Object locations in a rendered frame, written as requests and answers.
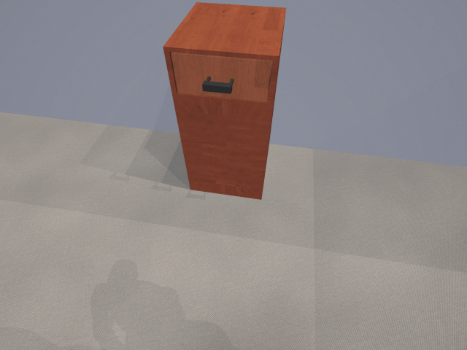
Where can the cabinet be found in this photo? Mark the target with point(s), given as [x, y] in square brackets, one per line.
[225, 141]

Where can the handle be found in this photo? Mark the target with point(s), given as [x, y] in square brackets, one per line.
[217, 87]

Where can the drawer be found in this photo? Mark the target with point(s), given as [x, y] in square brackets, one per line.
[251, 77]

